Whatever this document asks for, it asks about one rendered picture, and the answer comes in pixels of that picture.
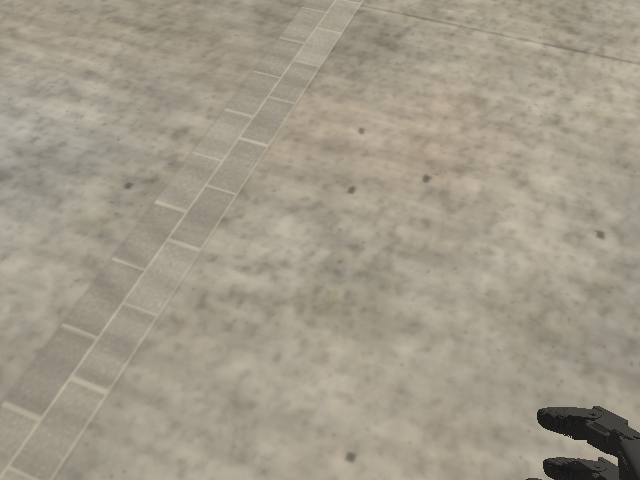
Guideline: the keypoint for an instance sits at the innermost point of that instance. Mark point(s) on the right robot hand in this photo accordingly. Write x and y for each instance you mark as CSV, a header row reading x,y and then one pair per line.
x,y
603,430

